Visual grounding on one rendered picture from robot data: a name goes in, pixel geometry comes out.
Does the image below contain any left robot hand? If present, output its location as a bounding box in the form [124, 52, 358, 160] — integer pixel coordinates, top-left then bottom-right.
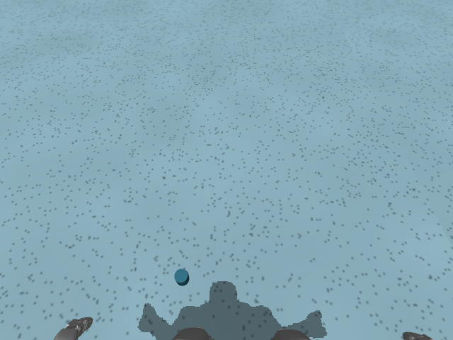
[54, 317, 93, 340]

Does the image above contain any tin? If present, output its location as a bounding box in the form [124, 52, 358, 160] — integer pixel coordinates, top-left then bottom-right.
[174, 269, 189, 286]

